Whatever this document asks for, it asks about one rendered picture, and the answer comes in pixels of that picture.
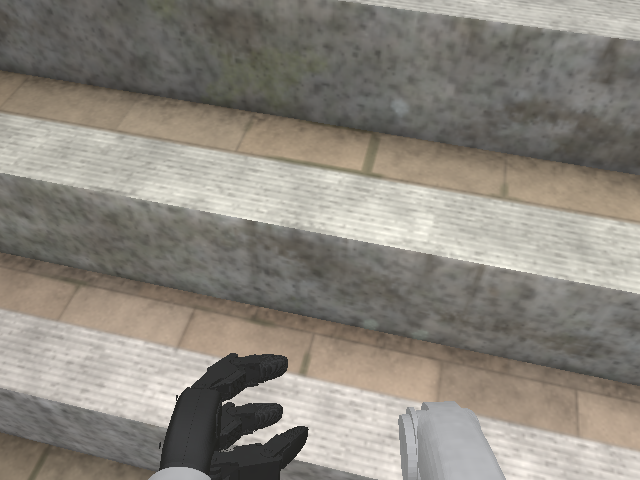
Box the robot right thigh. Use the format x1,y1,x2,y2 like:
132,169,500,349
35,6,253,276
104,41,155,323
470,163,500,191
398,401,506,480

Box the robot left hand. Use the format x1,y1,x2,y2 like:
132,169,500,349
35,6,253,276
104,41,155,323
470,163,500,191
159,353,309,480

